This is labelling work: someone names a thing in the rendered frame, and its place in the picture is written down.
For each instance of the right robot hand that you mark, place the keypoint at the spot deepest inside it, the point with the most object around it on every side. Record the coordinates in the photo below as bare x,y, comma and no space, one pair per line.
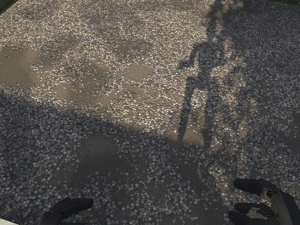
283,210

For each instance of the left robot hand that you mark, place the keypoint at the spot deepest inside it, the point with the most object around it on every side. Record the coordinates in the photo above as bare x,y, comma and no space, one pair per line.
65,209

